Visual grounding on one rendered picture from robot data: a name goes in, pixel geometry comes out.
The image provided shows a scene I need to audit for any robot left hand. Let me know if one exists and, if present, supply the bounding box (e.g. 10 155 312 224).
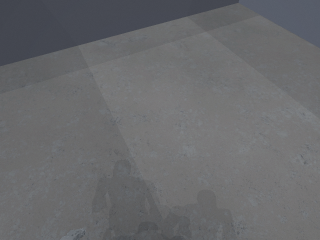
60 228 86 240

